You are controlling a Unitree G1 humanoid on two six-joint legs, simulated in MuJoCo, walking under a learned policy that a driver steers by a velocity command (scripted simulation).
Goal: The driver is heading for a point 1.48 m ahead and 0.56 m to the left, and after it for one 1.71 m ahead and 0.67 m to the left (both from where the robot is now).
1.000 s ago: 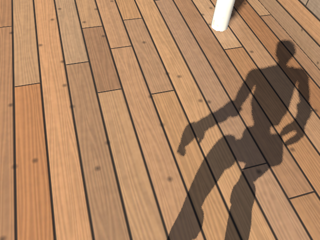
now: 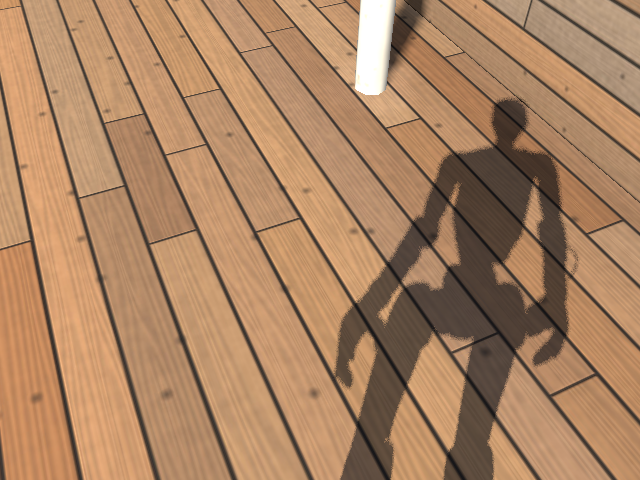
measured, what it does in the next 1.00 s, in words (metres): walks ahead: right foot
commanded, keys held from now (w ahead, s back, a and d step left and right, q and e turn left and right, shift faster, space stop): shift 0.26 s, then w+shift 0.46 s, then w+q+shift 0.28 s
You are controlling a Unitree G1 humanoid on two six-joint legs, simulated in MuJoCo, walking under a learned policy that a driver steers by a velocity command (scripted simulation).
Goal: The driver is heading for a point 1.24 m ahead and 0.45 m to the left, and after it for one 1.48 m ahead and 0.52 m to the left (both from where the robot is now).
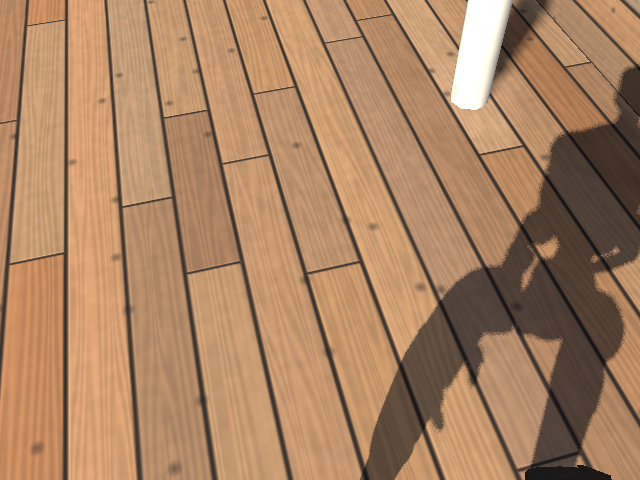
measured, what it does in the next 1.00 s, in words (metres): walks ahead, turning left: left foot, then right foot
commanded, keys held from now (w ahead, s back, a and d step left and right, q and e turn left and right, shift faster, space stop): w+q+shift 0.66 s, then w+shift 0.30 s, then w+e+shift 0.04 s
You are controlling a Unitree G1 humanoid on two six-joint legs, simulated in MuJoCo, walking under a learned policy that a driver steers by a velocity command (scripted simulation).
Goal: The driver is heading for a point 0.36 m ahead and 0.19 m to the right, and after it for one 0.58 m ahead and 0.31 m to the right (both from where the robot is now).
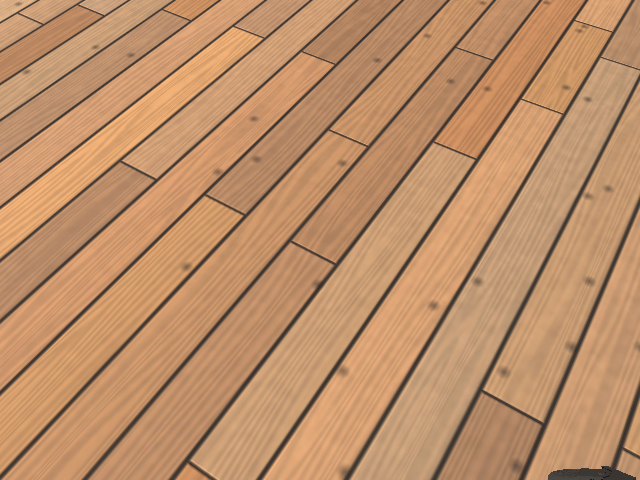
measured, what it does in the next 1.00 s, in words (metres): walks ahead, turning right: right foot, then left foot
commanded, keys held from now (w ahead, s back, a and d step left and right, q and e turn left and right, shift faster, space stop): w+e+shift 0.22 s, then e+shift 0.78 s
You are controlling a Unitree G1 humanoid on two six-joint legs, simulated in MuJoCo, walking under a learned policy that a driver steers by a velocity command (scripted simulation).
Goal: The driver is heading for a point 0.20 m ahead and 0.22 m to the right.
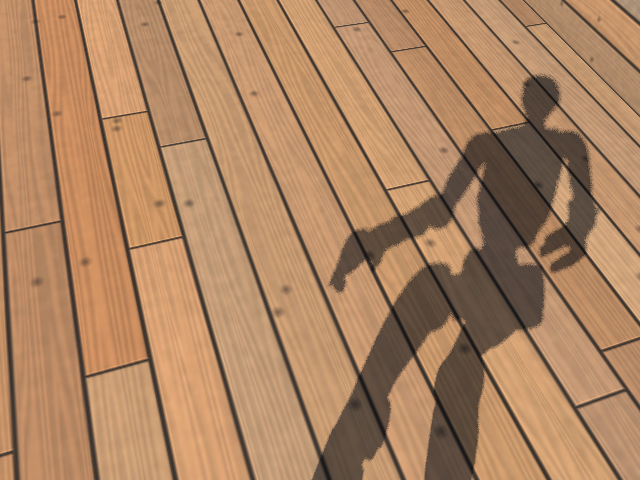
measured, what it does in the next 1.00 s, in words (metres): steps on the spot, turning right: right foot, then left foot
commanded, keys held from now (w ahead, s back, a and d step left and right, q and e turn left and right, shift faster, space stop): e+shift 0.36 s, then shift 0.26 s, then w+shift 0.16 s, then shift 0.22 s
